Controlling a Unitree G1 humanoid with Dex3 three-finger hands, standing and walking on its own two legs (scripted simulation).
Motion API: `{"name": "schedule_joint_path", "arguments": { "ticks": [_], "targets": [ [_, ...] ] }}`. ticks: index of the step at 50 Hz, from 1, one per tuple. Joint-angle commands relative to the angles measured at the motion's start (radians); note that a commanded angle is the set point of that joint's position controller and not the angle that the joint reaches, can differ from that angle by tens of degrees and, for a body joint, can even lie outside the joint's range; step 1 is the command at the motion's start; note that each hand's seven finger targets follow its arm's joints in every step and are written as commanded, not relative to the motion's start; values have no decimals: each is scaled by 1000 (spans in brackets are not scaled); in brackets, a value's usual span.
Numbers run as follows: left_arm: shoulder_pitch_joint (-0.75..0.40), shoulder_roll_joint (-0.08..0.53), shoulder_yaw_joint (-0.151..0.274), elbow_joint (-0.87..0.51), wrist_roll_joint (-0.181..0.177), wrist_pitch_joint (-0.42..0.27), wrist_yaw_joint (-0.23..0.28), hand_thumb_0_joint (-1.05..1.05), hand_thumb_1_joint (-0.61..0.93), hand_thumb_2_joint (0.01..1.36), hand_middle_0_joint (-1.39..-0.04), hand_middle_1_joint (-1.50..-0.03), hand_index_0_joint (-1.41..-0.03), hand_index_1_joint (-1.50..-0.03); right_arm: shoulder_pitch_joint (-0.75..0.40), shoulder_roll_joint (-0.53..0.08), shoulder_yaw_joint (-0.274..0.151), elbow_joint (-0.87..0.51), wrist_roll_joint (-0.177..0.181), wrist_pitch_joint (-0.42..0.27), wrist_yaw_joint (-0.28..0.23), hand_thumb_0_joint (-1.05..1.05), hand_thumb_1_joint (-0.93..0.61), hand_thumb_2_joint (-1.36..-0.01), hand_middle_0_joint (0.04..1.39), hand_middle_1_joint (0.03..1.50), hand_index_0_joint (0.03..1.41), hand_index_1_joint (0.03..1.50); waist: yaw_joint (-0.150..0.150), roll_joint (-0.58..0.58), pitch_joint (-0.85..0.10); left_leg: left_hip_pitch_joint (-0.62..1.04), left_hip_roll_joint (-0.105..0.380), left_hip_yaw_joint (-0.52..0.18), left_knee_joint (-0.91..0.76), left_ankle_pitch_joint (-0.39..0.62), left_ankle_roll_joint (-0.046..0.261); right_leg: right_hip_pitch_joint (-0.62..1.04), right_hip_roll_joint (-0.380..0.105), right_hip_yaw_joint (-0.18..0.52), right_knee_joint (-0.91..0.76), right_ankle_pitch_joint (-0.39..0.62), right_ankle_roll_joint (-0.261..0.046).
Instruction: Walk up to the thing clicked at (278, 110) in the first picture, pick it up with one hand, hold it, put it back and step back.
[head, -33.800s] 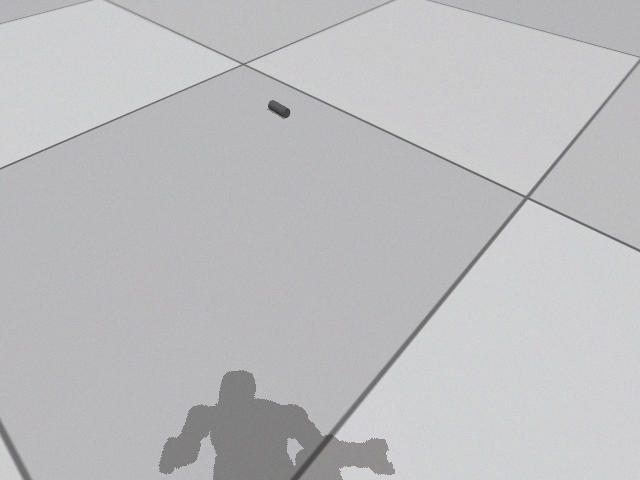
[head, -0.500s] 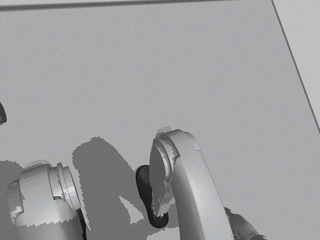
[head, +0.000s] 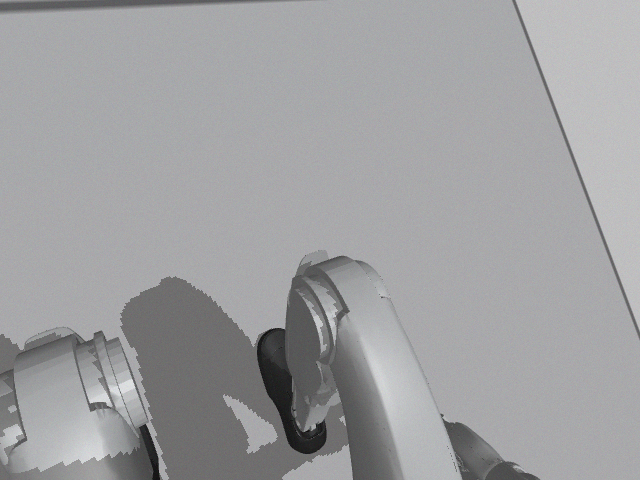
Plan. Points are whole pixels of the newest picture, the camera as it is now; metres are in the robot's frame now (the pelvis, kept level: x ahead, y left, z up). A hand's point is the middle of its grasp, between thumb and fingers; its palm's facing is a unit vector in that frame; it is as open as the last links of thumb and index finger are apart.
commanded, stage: rest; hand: left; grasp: from above
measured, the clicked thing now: out of the picture +0.43 +0.33 -0.26
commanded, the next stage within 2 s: open in 0.14 s
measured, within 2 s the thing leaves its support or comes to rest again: neither
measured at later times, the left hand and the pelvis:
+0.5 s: hand out of the picture +0.42 +0.33 -0.24, palm faces -0.47 -0.14 -0.87, open 9.0 cm; pelvis +0.00 +0.00 +0.00, yaw -1 degrees
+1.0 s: hand out of the picture +0.42 +0.33 -0.24, palm faces -0.46 -0.14 -0.87, open 12.8 cm; pelvis +0.00 +0.00 +0.00, yaw -1 degrees
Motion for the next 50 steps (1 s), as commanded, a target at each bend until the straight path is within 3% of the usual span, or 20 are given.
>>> {"name": "schedule_joint_path", "arguments": {
  "ticks": [1, 2, 3, 12, 15, 16, 17, 21, 25, 32, 33, 39, 40, 43, 45, 46, 47, 48, 49, 50],
  "targets": [
    [-241, 290, 27, -113, -24, -5, 49, 0, 915, 508, -1243, -344, -1243, -344, 183, -324, -85, 2, 6, -3, -10, 0, -898, -901, 200, 300, 200, 300, -13, 495, -652, 497, 10, 91, -279, 261, 4, 356, 47, -96, -187, 266, -65],
    [-245, 239, -19, -100, -24, -2, 40, 0, 910, 493, -1239, -338, -1240, -337, 175, -323, -86, -8, 10, -6, -7, 0, -900, -901, 200, 300, 200, 300, -24, 487, -639, 489, 12, 97, -270, 259, 6, 359, 49, -86, -187, 267, -66],
    [-225, 288, 23, -95, -30, -5, 49, 0, 883, 498, -1215, -346, -1217, -344, 184, -327, -83, 6, 6, -3, -9, 0, -898, -900, 200, 300, 200, 300, -11, 480, -657, 484, 11, 94, -279, 266, 7, 384, 53, -92, -197, 275, -64],
    [-233, 277, -15, -59, -32, -16, 37, 0, 875, 505, -1221, -343, -1218, -347, 179, -326, -58, -9, 4, -6, -10, 0, -903, -903, 200, 300, 200, 300, -36, 442, -613, 459, 14, 89, -260, 255, 13, 386, 56, -89, -200, 271, -60],
    [-235, 286, -15, -61, -30, -15, 36, 0, 635, 484, -981, -370, -978, -370, 181, -339, -58, -16, 1, -11, -9, 0, -890, -897, 201, 301, 201, 301, -38, 472, -598, 483, 15, 80, -282, 240, 4, 355, 52, -102, -193, 249, -62],
    [-228, 298, -6, -72, -34, -19, 41, 0, 555, 481, -901, -367, -898, -371, 170, -339, -58, -13, 7, -10, -13, 0, -889, -898, 201, 301, 201, 301, -18, 479, -606, 480, 15, 74, -291, 236, 2, 357, 54, -104, -195, 241, -65],
    [-220, 284, -17, -45, -28, -16, 39, 0, 475, 471, -833, -371, -832, -374, 164, -328, -48, -20, 5, -10, -10, 0, -889, -897, 201, 301, 201, 301, -29, 460, -589, 472, 16, 72, -284, 229, 3, 347, 53, -106, -191, 240, -64],
    [-242, 290, -26, -74, -16, -21, 47, 0, 155, 503, -661, -432, -659, -435, 161, -343, -55, -27, 8, -14, -10, 0, -889, -897, 201, 301, 201, 301, -33, 483, -605, 490, 18, 73, -285, 231, 2, 349, 54, -102, -188, 245, -65],
    [-251, 252, -46, -61, -29, -20, 48, 0, -3, 576, -531, -518, -528, -522, 156, -337, -52, -17, 2, -25, -3, 0, -890, -898, 201, 301, 201, 301, -45, 472, -577, 475, 20, 73, -277, 223, 3, 346, 56, -103, -192, 245, -61],
    [-236, 278, -26, -95, -41, -15, 46, 0, -150, 706, -411, -641, -402, -650, 164, -345, -59, -14, 8, -30, -1, 0, -892, -900, 201, 301, 201, 301, -19, 513, -639, 527, 19, 62, -300, 260, -7, 353, 54, -113, -188, 265, -65],
    [-229, 254, -48, -53, -35, -10, 38, 0, -168, 721, -397, -653, -387, -663, 162, -335, -50, -20, 6, -34, 7, 0, -892, -899, 201, 301, 201, 301, -41, 505, -602, 514, 22, 59, -291, 249, -7, 344, 52, -109, -178, 262, -64],
    [-230, 271, -35, -96, -41, -9, 39, 0, -284, 814, -299, -751, -287, -763, 158, -344, -55, -23, 13, -28, 7, 0, -892, -900, 201, 301, 201, 301, -22, 506, -633, 515, 20, 69, -285, 275, -4, 374, 55, -103, -189, 283, -67],
    [-236, 300, -11, -109, -46, -13, 43, 0, -287, 818, -285, -765, -276, -774, 165, -340, -52, -16, 14, -25, 7, 0, -890, -899, 201, 301, 201, 301, -19, 517, -632, 509, 19, 69, -291, 284, -5, 376, 54, -109, -191, 285, -66],
    [-249, 229, -61, -84, -40, -12, 29, 0, -334, 853, -239, -823, -233, -828, 161, -342, -58, -25, 9, -26, 11, 0, -890, -899, 201, 301, 201, 301, -51, 487, -598, 489, 19, 78, -271, 268, 2, 368, 56, -104, -198, 283, -62],
    [-248, 295, -15, -120, -46, -15, 35, 0, -366, 881, -217, -838, -209, -847, 181, -347, -55, -21, 14, -21, 5, 0, -890, -899, 201, 301, 201, 301, -32, 478, -642, 496, 15, 82, -272, 282, 7, 402, 56, -100, -212, 295, -60],
    [-262, 252, -48, -131, -51, -16, 28, 0, -372, 883, -207, -843, -199, -850, 166, -344, -58, -30, 18, -26, 7, 0, -889, -898, 201, 301, 201, 301, -36, 506, -633, 517, 17, 75, -280, 282, -1, 375, 52, -104, -197, 288, -64],
    [-228, 281, -23, -93, -48, -15, 30, 0, -363, 894, -204, -876, -201, -879, 170, -344, -58, -13, 14, -24, 7, 0, -890, -899, 201, 301, 201, 301, -26, 508, -632, 524, 20, 69, -287, 283, -5, 375, 53, -109, -194, 286, -65],
    [-228, 251, -48, -107, -46, -18, 28, 0, -382, 918, -190, -884, -183, -890, 166, -346, -58, -26, 12, -23, 6, 0, -888, -898, 201, 301, 201, 301, -27, 513, -644, 523, 19, 69, -288, 289, -4, 381, 57, -107, -196, 288, -66],
    [-225, 267, -25, -71, -54, -19, 32, 0, -384, 907, -174, -907, -174, -906, 165, -330, -44, -18, 15, -20, 5, 0, -889, -899, 201, 301, 201, 301, -31, 473, -618, 491, 19, 60, -286, 267, -2, 371, 53, -115, -195, 275, -64],
    [-215, 253, -42, -59, -44, -17, 25, 0, -384, 906, -169, -926, -174, -921, 175, -337, -53, -22, 14, -18, 6, 0, -890, -898, 201, 301, 201, 301, -43, 471, -596, 478, 17, 75, -282, 256, 3, 379, 57, -104, -204, 271, -62]
  ]
}}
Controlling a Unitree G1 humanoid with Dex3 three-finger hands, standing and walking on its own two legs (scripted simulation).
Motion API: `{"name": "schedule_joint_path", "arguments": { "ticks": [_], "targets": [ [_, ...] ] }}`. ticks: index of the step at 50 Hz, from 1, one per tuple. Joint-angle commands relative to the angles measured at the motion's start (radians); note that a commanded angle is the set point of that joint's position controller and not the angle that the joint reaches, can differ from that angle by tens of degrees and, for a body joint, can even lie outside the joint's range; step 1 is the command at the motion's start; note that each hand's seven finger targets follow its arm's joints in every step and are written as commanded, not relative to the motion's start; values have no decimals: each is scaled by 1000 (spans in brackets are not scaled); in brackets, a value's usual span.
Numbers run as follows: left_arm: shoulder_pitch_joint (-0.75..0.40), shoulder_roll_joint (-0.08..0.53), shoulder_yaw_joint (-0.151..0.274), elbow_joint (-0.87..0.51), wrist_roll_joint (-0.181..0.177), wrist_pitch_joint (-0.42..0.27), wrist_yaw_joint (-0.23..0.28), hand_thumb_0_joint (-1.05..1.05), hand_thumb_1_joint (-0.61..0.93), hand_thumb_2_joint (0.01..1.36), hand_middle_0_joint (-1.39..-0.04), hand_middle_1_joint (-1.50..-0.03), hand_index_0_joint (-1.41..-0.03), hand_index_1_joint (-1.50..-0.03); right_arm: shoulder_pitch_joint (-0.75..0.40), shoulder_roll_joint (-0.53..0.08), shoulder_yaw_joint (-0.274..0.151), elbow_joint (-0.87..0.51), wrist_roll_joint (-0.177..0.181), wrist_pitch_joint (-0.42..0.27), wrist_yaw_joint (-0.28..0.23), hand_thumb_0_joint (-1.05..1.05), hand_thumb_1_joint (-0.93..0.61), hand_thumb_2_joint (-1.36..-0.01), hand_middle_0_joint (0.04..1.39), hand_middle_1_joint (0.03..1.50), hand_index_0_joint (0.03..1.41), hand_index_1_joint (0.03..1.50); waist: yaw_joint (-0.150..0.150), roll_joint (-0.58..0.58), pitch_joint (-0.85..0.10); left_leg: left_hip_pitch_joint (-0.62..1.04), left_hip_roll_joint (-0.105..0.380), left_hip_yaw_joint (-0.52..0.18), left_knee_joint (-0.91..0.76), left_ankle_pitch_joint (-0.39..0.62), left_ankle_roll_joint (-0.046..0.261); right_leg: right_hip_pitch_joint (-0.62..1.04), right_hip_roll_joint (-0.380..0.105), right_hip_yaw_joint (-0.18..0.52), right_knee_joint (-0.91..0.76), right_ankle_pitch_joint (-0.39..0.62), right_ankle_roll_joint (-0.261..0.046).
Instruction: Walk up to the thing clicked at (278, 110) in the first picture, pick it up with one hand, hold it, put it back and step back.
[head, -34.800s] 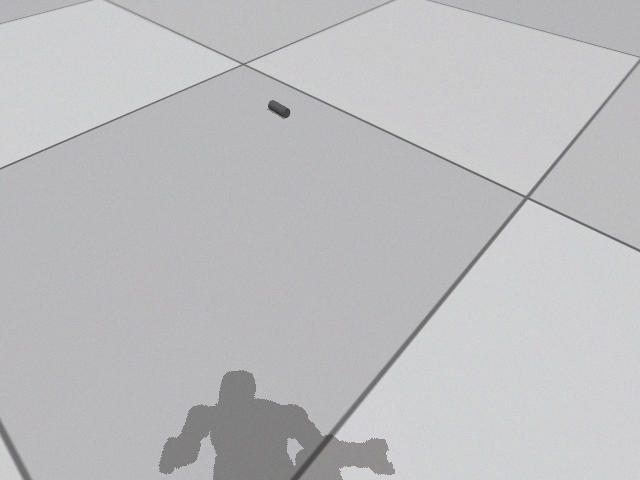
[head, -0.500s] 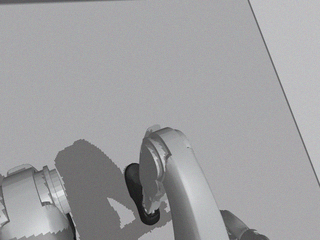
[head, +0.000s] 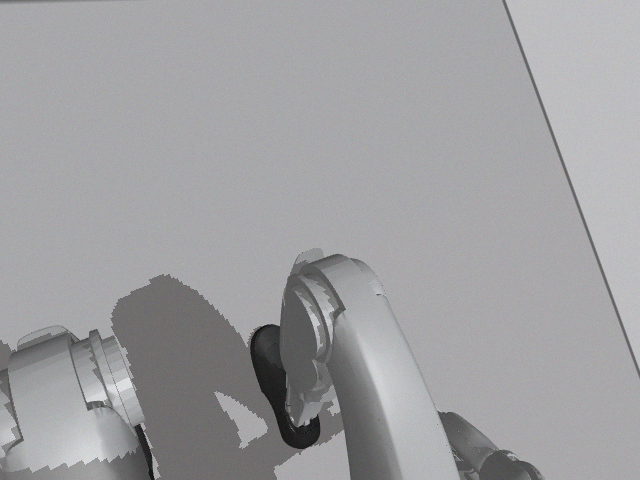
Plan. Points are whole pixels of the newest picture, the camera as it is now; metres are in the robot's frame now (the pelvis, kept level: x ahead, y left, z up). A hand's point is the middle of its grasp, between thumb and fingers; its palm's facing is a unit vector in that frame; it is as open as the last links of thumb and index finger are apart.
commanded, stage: open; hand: left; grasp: from above
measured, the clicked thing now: out of the picture +0.43 +0.34 -0.27
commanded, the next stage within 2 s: withdraw in 0.18 s
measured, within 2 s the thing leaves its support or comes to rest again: neither
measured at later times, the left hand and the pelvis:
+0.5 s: hand out of the picture +0.44 +0.34 -0.22, palm faces -0.37 -0.14 -0.92, open 13.7 cm; pelvis +0.00 +0.00 +0.00, yaw +0 degrees
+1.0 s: hand out of the picture +0.41 +0.34 -0.07, palm faces -0.48 -0.12 -0.87, open 13.7 cm; pelvis -0.01 -0.01 +0.07, yaw +7 degrees
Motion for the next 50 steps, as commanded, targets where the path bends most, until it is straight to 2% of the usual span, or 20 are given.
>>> {"name": "schedule_joint_path", "arguments": {
  "ticks": [1, 3, 6, 10, 12, 13, 17, 20, 21, 22, 23, 24, 26, 28, 30, 34, 35, 39, 45, 50],
  "targets": [
    [-235, 242, 19, -111, -11, -13, 34, 0, -407, 935, -160, -921, -157, -923, 191, -313, -91, 10, 12, 9, -14, 0, -888, -898, 201, 301, 201, 301, -32, 487, -645, 473, 17, 95, -280, 257, 2, 363, 49, -89, -187, 264, -67],
    [-257, 220, -10, -117, -11, -16, 31, 0, -433, 946, -133, -948, -132, -947, 169, -320, -95, 1, 15, 5, -16, 0, -889, -898, 201, 301, 201, 301, -27, 520, -650, 493, 20, 89, -286, 249, -3, 337, 48, -86, -175, 250, -73],
    [-216, 247, 20, -103, -2, -12, 41, 0, -454, 967, -107, -970, -108, -968, 200, -316, -91, 13, 11, 11, -17, 0, -886, -897, 201, 301, 201, 301, -29, 502, -656, 488, 18, 99, -280, 277, 0, 377, 52, -81, -184, 276, -69],
    [-232, 226, 1, -92, -1, -13, 37, 0, -466, 1009, -86, -1018, -88, -1015, 192, -315, -87, 9, 13, 8, -17, 0, -886, -897, 201, 301, 201, 301, -45, 500, -632, 499, 21, 88, -279, 271, -3, 342, 48, -89, -175, 271, -69],
    [-243, 250, 19, -110, -8, -16, 44, 0, -464, 1021, -84, -1034, -87, -1029, 185, -323, -92, 9, 13, 9, -19, 0, -885, -896, 201, 301, 201, 301, -28, 515, -647, 489, 20, 84, -294, 255, -4, 343, 49, -92, -175, 253, -72],
    [-220, 223, -5, -86, 3, -11, 40, 0, -463, 1002, -81, -1030, -87, -1022, 185, -324, -95, -4, 12, 6, -18, 0, -885, -896, 201, 301, 201, 301, -38, 513, -629, 500, 19, 87, -294, 245, -5, 327, 48, -90, -171, 248, -72],
    [-244, 286, 42, -134, 3, -9, 53, 0, -480, 962, -77, -1012, -93, -994, 199, -323, -88, -1, 10, 8, -18, 0, -899, -898, 201, 300, 201, 300, -24, 534, -674, 510, 19, 91, -288, 282, -4, 356, 47, -89, -172, 276, -71],
    [-257, 240, 27, -163, -9, 13, 59, 0, -485, 966, -78, -1010, -92, -994, 184, -315, -103, -10, 12, -4, -10, 0, -900, -898, 201, 300, 201, 300, -11, 572, -679, 531, 20, 93, -304, 253, -11, 318, 46, -85, -166, 254, -75],
    [-268, 261, 44, -192, -11, 23, 60, 0, -481, 963, -77, -1007, -91, -990, 194, -322, -113, -7, 14, -8, -4, 0, -898, -897, 201, 300, 201, 300, -10, 585, -685, 533, 21, 94, -306, 246, -10, 310, 43, -84, -168, 249, -74],
    [-257, 307, 100, -250, -19, 36, 66, 0, -484, 966, -75, -1005, -88, -990, 221, -330, -130, 3, 18, -7, -2, 0, -898, -898, 201, 300, 201, 300, 17, 611, -742, 570, 17, 98, -319, 281, -14, 321, 40, -84, -168, 273, -75],
    [-252, 268, 80, -295, -26, 51, 59, 0, -495, 971, -76, -997, -85, -987, 210, -318, -140, -9, 26, -12, 3, 0, -900, -900, 201, 300, 201, 300, 35, 646, -781, 605, 17, 106, -316, 303, -20, 312, 36, -76, -159, 284, -79],
    [-217, 254, 99, -319, -44, 66, 54, 0, -496, 974, -73, -1000, -82, -989, 211, -309, -154, 1, 27, -10, 9, 0, -898, -899, 201, 300, 201, 300, 57, 681, -821, 629, 15, 109, -335, 328, -26, 319, 36, -74, -159, 296, -84],
    [-193, 169, 55, -373, -82, 97, 22, 0, -509, 984, -69, -991, -73, -985, 214, -281, -172, 14, 50, -3, 20, 0, -899, -901, 201, 300, 200, 300, 76, 677, -841, 602, 12, 123, -344, 337, -20, 309, 35, -66, -176, 309, -86],
    [-182, 177, 67, -476, -108, 132, -22, 0, -499, 980, -70, -989, -75, -982, 237, -280, -209, 26, 78, 20, 20, 0, -895, -899, 201, 300, 200, 300, 111, 676, -912, 619, 4, 142, -366, 359, -15, 330, 29, -45, -204, 320, -88],
    [-121, 104, 24, -488, -139, 167, -89, 0, -514, 992, -73, -992, -73, -992, 237, -264, -238, 35, 110, 50, 20, 0, -901, -902, 200, 300, 200, 300, 138, 628, -923, 593, 1, 157, -393, 335, -4, 331, 30, -22, -235, 301, -91],
    [-152, -25, -69, -602, -188, 193, -251, 0, -510, 995, -83, -997, -81, -998, 290, -241, -282, 42, 161, 113, 4, 0, -903, -903, 200, 301, 200, 301, 110, 499, -898, 601, -8, 159, -454, 301, 10, 377, 23, 5, -316, 272, -90],
    [-177, -20, -74, -651, -197, 189, -288, 0, -511, 997, -86, -997, -83, -1000, 299, -236, -288, 31, 170, 127, -4, 0, -904, -904, 200, 301, 201, 301, 103, 468, -917, 594, -11, 158, -464, 292, 15, 409, 22, 11, -335, 266, -89],
    [-190, -97, -126, -616, -232, 157, -394, 0, -497, 997, -94, -997, -91, -1001, 302, -218, -287, 3, 193, 165, -51, 0, -902, -903, 200, 300, 200, 300, 68, 278, -781, 471, -26, 168, -475, 202, 32, 429, 14, 32, -411, 179, -90],
    [-221, -27, -106, -529, -192, 84, -392, 0, -459, 970, -132, -967, -128, -971, 258, -185, -247, -21, 194, 186, -116, 0, -898, -901, 200, 300, 200, 300, 116, 277, -747, 470, -33, 195, -505, 167, 27, 440, 9, 57, -435, 114, -93],
    [-270, -20, -116, -418, -130, 48, -334, 0, -453, 962, -139, -958, -137, -961, 247, -185, -217, -13, 182, 187, -137, 0, -900, -900, 200, 300, 200, 300, 97, 322, -738, 490, -29, 192, -505, 172, 26, 389, 12, 52, -404, 123, -95]
  ]
}}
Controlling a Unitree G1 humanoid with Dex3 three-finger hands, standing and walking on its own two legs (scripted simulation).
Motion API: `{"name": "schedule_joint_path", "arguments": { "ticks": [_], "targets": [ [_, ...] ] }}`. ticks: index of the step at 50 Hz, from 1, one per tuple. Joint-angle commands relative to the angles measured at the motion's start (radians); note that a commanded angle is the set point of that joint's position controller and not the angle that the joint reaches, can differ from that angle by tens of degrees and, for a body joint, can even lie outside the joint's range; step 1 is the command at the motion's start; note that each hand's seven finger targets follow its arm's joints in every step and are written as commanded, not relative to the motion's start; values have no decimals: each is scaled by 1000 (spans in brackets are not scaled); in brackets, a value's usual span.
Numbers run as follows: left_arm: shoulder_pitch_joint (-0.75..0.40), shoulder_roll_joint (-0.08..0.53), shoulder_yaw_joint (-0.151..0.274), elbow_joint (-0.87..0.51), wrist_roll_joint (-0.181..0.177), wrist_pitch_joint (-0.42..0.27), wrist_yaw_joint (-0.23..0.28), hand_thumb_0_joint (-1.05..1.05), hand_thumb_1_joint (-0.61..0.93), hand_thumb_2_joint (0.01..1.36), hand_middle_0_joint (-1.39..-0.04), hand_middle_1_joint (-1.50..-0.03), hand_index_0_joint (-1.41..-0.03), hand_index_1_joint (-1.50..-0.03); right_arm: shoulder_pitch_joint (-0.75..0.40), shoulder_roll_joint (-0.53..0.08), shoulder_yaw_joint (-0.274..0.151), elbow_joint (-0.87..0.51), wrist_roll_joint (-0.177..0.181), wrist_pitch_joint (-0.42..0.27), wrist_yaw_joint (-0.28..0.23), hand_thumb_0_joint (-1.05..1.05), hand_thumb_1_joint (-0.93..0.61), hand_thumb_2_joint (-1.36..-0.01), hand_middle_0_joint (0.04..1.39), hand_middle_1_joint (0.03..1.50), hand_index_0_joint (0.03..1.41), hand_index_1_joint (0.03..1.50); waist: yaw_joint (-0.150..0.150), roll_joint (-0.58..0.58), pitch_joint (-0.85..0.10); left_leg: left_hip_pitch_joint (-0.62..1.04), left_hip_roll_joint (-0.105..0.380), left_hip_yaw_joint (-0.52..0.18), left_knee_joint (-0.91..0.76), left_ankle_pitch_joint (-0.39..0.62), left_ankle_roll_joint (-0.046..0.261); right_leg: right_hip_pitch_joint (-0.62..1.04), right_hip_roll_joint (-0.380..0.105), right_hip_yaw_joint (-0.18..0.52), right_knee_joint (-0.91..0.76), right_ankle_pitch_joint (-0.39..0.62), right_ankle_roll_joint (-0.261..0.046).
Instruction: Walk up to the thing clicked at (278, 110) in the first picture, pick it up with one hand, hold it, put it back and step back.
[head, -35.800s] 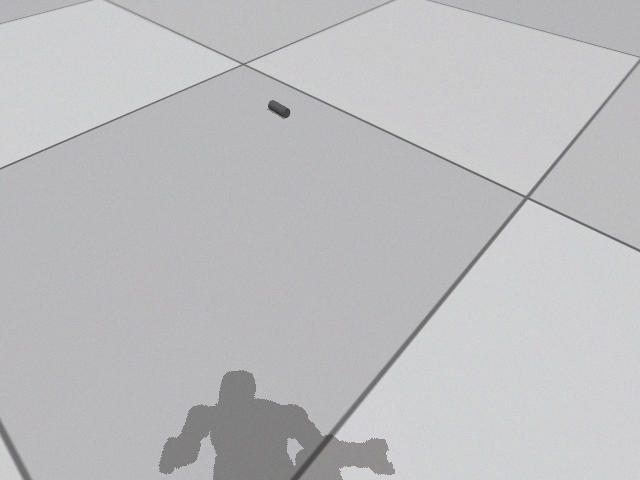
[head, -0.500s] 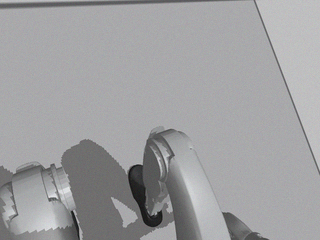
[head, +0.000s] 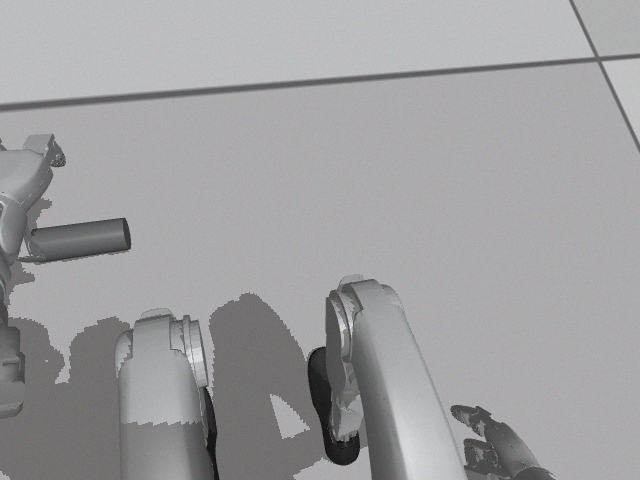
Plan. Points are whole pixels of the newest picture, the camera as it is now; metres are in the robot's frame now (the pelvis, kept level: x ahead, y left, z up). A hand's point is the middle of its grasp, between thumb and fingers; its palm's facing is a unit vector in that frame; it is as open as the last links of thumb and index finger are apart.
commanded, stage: withdraw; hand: left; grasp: from above
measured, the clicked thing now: (83, 239) +0.48 +0.29 -0.34
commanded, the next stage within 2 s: home in 0.16 s
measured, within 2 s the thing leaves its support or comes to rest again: neither
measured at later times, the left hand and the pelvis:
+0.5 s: hand (24, 207) +0.48 +0.31 -0.17, palm faces -0.34 -0.11 -0.93, open 12.4 cm; pelvis +0.01 +0.01 -0.02, yaw -1 degrees
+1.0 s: hand out of the picture +0.31 +0.26 +0.05, palm faces -0.17 -0.79 -0.59, open 7.5 cm; pelvis +0.02 +0.00 +0.16, yaw +4 degrees
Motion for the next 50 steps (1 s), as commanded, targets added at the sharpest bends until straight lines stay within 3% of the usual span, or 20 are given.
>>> {"name": "schedule_joint_path", "arguments": {
  "ticks": [1, 2, 6, 10, 12, 13, 14, 15, 18, 22, 26, 30, 33, 35, 37, 40, 42, 45, 47, 50],
  "targets": [
    [-333, 260, 41, -35, 42, -38, 80, 0, -460, 966, -131, -965, -130, -967, 185, -209, -41, 2, -5, 1, -30, 0, -899, -899, 200, 300, 200, 300, -41, 207, -522, 344, -22, 70, -214, 83, 27, 271, 47, -39, -194, 91, -66],
    [-282, 267, 50, 20, 51, -39, 93, 0, -452, 959, -136, -960, -136, -960, 180, -208, -42, 2, -9, 1, -32, 0, -898, -898, 200, 300, 200, 300, -27, 194, -511, 355, -20, 71, -211, 82, 25, 269, 52, -34, -190, 76, -69],
    [-343, 279, 54, 60, 80, -66, 146, 0, -418, 930, -160, -935, -164, -932, 186, -215, -29, 9, -31, -8, -34, 0, -897, -897, 200, 300, 200, 300, -52, 230, -522, 366, -19, 61, -182, 71, 19, 225, 49, -48, -154, 63, -67],
    [-441, 368, 96, 18, 110, -91, 208, 0, -433, 936, -139, -954, -147, -946, 201, -226, -27, 16, -54, -20, -38, 0, -896, -895, 200, 300, 200, 300, -63, 301, -581, 388, -18, 59, -155, 68, 15, 220, 49, -50, -127, 51, -67],
    [-422, 387, 123, -4, 117, -85, 235, 0, -432, 930, -143, -947, -151, -939, 212, -235, -37, 24, -60, -29, -40, 0, -898, -895, 200, 300, 200, 300, -51, 346, -598, 434, -16, 54, -162, 67, 9, 187, 42, -68, -112, 60, -67],
    [-440, 406, 137, -60, 120, -85, 245, 0, -352, 922, -223, -867, -224, -859, 219, -233, -39, 22, -62, -32, -38, 0, -882, -894, 199, 299, 199, 299, -39, 390, -643, 456, -15, 55, -169, 76, 5, 192, 42, -70, -100, 73, -70],
    [-412, 406, 149, -78, 121, -73, 251, 0, -286, 951, -258, -787, -229, -779, 223, -234, -48, 25, -62, -33, -39, 0, -882, -894, 199, 299, 199, 299, -25, 416, -685, 489, -15, 56, -173, 96, 2, 186, 40, -75, -86, 99, -70],
    [-401, 397, 156, -111, 107, -62, 253, 0, -366, 880, -188, -867, -199, -859, 226, -241, -63, 21, -58, -36, -38, 0, -893, -893, 200, 300, 200, 300, -21, 439, -707, 511, -15, 52, -183, 106, -1, 169, 33, -82, -80, 113, -70],
    [-327, 358, 162, -194, 64, -13, 243, 0, -161, 933, -249, -663, -224, -686, 257, -230, -93, 22, -44, -39, -30, 0, -884, -895, 199, 299, 199, 299, 1, 457, -819, 597, -13, 59, -202, 192, -2, 215, 31, -75, -93, 185, -71],
    [-231, 336, 189, -283, -39, 54, 183, 0, 42, 899, -231, -560, -213, -577, 303, -228, -140, 24, -8, -33, -18, 0, -888, -896, 200, 299, 199, 299, 48, 415, -878, 633, -14, 66, -243, 264, 6, 291, 24, -56, -140, 242, -68],
    [-59, 228, 161, -426, -180, 109, 67, 0, 346, 891, -219, -467, -207, -478, 301, -205, -166, -7, 38, -10, -10, 0, -892, -897, 200, 300, 199, 300, 73, 328, -867, 636, -13, 55, -322, 246, 17, 387, 29, -44, -224, 226, -62],
    [152, 111, 134, -588, -367, 166, -62, 0, 660, 917, -211, -370, -206, -374, 235, -176, -162, -49, 76, 8, -24, 0, -896, -899, 200, 300, 200, 300, 79, 168, -755, 570, -11, 54, -399, 191, 33, 493, 37, -26, -333, 214, -51],
    [251, 70, 135, -781, -489, 192, -131, 0, 900, 914, -203, -309, -203, -310, 188, -163, -163, -82, 93, 11, -47, 0, -899, -900, 200, 300, 200, 300, 99, 131, -730, 588, -10, 61, -445, 182, 36, 571, 30, -4, -401, 212, -51],
    [336, 11, 115, -856, -557, 207, -163, 0, 900, 900, -200, -299, -200, -299, 150, -146, -166, -107, 102, 8, -58, 0, -900, -900, 200, 300, 200, 300, 101, 117, -673, 614, -3, 56, -497, 151, 34, 585, 29, 2, -446, 183, -51],
    [379, 18, 146, -949, -610, 214, -167, 0, 900, 900, -200, -299, -200, -299, 124, -143, -168, -126, 112, 4, -72, 0, -900, -900, 200, 300, 200, 300, 122, 134, -663, 672, 1, 43, -552, 119, 29, 600, 25, 7, -483, 151, -54],
    [448, -38, 132, -1047, -671, 229, -163, 0, 900, 900, -200, -299, -200, -299, 86, -128, -166, -151, 121, -7, -89, 0, -900, -900, 200, 300, 200, 300, 129, 161, -643, 757, 9, 37, -626, 114, 22, 636, 23, 16, -532, 149, -54],
    [502, -51, 149, -1100, -719, 251, -152, 0, 900, 900, -200, -299, -200, -299, 63, -125, -164, -164, 128, -17, -105, 0, -899, -900, 200, 300, 200, 300, 141, 159, -639, 821, 10, 27, -684, 88, 20, 672, 20, 18, -575, 130, -52],
    [604, -132, 116, -1162, -786, 293, -151, 0, 900, 901, -200, -299, -200, -300, 31, -118, -161, -188, 136, -40, -131, 0, -899, -900, 200, 300, 200, 300, 133, 162, -600, 899, 14, 9, -771, 39, 14, 710, 21, 19, -634, 99, -49],
    [668, -141, 125, -1219, -847, 326, -143, 0, 900, 903, -201, -301, -200, -301, 9, -112, -157, -199, 141, -53, -150, 0, -899, -900, 200, 300, 200, 300, 139, 148, -595, 951, 10, 9, -817, 18, 15, 770, 21, 29, -697, 82, -47],
    [765, -185, 108, -1280, -931, 378, -138, 0, 902, 905, -201, -302, -201, -303, -6, -93, -145, -215, 143, -73, -173, 0, -900, -900, 200, 300, 200, 300, 128, 117, -564, 1007, 8, 31, -859, 61, 17, 856, 21, 37, -780, 101, -44]
  ]
}}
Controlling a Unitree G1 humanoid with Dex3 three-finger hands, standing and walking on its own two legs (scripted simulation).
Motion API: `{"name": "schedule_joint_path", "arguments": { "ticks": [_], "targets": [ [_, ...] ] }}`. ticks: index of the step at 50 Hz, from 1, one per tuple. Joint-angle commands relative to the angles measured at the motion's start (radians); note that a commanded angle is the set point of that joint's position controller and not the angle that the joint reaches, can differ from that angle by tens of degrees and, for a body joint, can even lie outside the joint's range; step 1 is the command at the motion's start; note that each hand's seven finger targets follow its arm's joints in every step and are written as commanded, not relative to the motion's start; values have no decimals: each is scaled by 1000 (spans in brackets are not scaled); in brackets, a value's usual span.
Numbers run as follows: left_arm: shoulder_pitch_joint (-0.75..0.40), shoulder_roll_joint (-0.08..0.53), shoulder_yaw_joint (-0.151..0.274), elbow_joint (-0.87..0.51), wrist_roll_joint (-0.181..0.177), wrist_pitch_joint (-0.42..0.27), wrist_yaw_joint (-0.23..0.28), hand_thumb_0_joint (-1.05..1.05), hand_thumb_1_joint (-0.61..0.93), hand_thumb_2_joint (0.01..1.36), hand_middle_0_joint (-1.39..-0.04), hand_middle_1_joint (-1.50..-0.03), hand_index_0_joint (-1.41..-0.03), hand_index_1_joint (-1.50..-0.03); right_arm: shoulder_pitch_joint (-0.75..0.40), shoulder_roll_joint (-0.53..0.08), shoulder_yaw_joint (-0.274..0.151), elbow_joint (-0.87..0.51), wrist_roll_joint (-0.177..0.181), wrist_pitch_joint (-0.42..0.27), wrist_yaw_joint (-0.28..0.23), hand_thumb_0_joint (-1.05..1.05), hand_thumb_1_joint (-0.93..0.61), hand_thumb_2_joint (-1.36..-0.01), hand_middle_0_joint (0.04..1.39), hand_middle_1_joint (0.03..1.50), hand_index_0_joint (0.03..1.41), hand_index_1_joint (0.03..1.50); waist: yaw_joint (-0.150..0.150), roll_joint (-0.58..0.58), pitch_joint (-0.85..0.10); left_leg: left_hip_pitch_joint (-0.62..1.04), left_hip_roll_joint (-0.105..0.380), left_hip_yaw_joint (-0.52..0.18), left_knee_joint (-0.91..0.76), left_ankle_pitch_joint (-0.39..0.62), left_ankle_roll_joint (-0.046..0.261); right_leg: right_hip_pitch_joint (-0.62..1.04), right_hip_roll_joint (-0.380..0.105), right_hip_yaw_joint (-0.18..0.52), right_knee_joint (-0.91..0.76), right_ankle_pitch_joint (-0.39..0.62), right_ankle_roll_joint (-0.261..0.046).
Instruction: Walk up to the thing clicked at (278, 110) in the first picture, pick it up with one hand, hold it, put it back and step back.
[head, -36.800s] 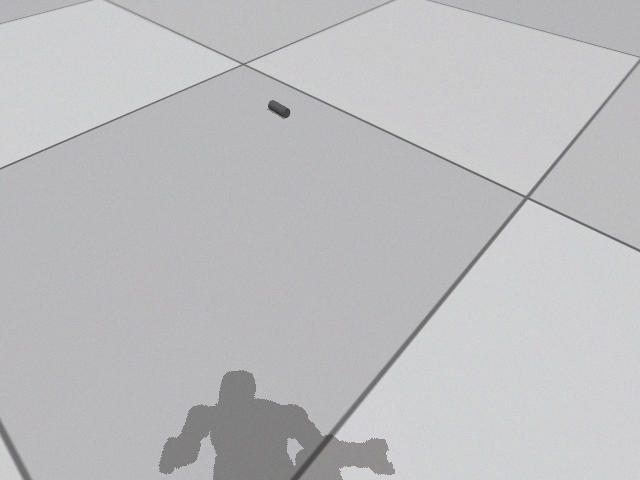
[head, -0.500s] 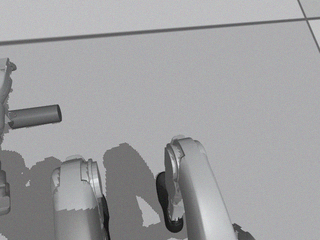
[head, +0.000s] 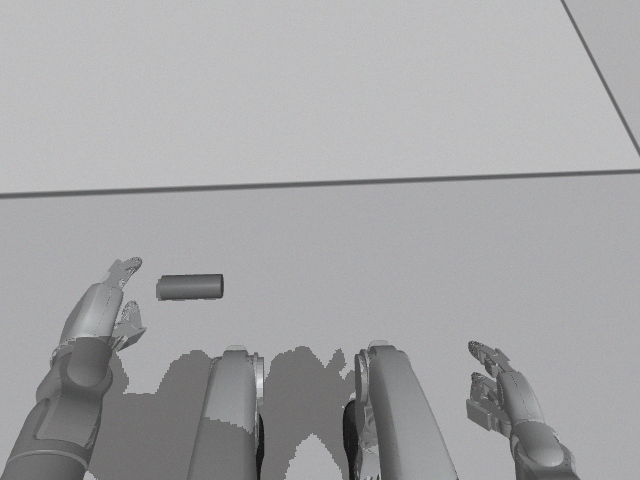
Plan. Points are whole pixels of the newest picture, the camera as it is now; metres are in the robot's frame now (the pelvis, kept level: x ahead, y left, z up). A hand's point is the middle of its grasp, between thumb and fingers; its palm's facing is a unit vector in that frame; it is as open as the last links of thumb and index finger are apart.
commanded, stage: home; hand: left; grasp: from above
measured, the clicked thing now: (192, 286) +0.49 +0.26 -0.50
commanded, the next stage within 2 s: none
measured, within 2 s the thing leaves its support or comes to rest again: neither
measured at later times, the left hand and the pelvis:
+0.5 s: hand (98, 359) +0.25 +0.19 +0.11, palm faces +0.10 -0.97 -0.21, open 7.4 cm; pelvis +0.07 +0.00 +0.17, yaw +3 degrees
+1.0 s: hand (76, 395) +0.22 +0.18 +0.14, palm faces +0.11 -0.98 -0.19, open 7.4 cm; pelvis +0.08 -0.01 +0.19, yaw +4 degrees
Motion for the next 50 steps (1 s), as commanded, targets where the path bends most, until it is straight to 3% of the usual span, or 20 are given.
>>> {"name": "schedule_joint_path", "arguments": {
  "ticks": [1, 4, 7, 12, 18, 25, 30, 35, 37, 39, 50],
  "targets": [
    [-46, 129, 62, -301, -124, 30, 38, 0, 901, 903, -200, -301, -200, -301, 62, -137, -45, -112, 16, -59, -48, 0, -900, -900, 200, 300, 200, 300, -31, 105, -450, 507, 2, -11, -393, 42, 16, 371, 25, 17, -335, 85, -43],
    [32, 95, 61, -350, -202, 70, 44, 0, 900, 901, -200, -301, -200, -301, 55, -123, -33, -125, 17, -79, -71, 0, -901, -899, 200, 299, 200, 299, -32, 112, -396, 587, 7, -27, -474, 43, 12, 422, 27, 16, -398, 91, -42],
    [122, 62, 64, -386, -255, 105, 51, 0, 900, 900, -200, -301, -200, -301, 71, -104, -16, -138, 19, -93, -90, 0, -901, -899, 200, 299, 200, 299, -24, 100, -367, 664, 8, -40, -554, 65, 10, 509, 25, 17, -469, 112, -41],
    [250, -2, 68, -443, -331, 169, 63, 0, 900, 900, -200, -301, -200, -300, 111, -82, 11, -151, 19, -120, -136, 0, -901, -899, 200, 299, 200, 299, -19, 90, -314, 799, 8, -37, -670, 150, 5, 662, 28, 15, -597, 181, -39],
    [401, -59, 70, -532, -402, 225, 57, 0, 900, 900, -200, -301, -200, -300, 160, -63, 25, -163, 11, -153, -187, 0, -901, -899, 199, 299, 200, 299, -17, 71, -258, 932, 0, 6, -770, 351, 4, 871, 36, 6, -741, 335, -35],
    [584, -99, 49, -622, -415, 268, 40, 0, 900, 900, -200, -301, -200, -300, 196, -50, 25, -195, 0, -186, -213, 0, -901, -899, 199, 299, 200, 299, 3, 37, -162, 1044, -6, 26, -873, 456, 5, 1017, 41, -10, -865, 429, -31],
    [637, -106, 43, -655, -408, 278, 18, 0, 900, 900, -200, -301, -200, -301, 194, -53, 15, -205, -10, -203, -213, 0, -901, -899, 199, 299, 199, 299, 4, 9, -89, 1070, -9, 28, -919, 438, 11, 1047, 42, -15, -922, 412, -25],
    [607, -104, 41, -654, -401, 276, 0, 0, 900, 900, -200, -300, -200, -300, 179, -65, 9, -207, -16, -223, -213, 0, -901, -899, 200, 299, 200, 299, 2, -21, -22, 1066, -11, 37, -943, 371, 14, 1038, 36, -15, -947, 351, -19],
    [588, -107, 30, -658, -399, 271, -8, 0, 900, 900, -200, -300, -200, -300, 182, -67, 6, -200, -20, -230, -211, 0, -901, -899, 200, 299, 200, 299, -7, 4, -34, 1081, -13, 40, -943, 379, 12, 1033, 34, -12, -943, 359, -20],
    [597, -98, 44, -661, -395, 268, -9, 0, 900, 900, -200, -300, -200, -300, 184, -69, 2, -196, -21, -235, -209, 0, -901, -900, 200, 299, 200, 299, 3, 18, -56, 1103, -10, 38, -942, 414, 8, 1048, 34, -13, -930, 385, -22],
    [586, -93, 41, -663, -390, 254, -5, 0, 900, 900, -200, -300, -200, -300, 154, -67, 9, -188, -23, -242, -208, 0, -900, -900, 200, 299, 200, 299, 18, 5, -53, 1096, -13, 38, -951, 371, 11, 1070, 31, -6, -948, 353, -18]
  ]
}}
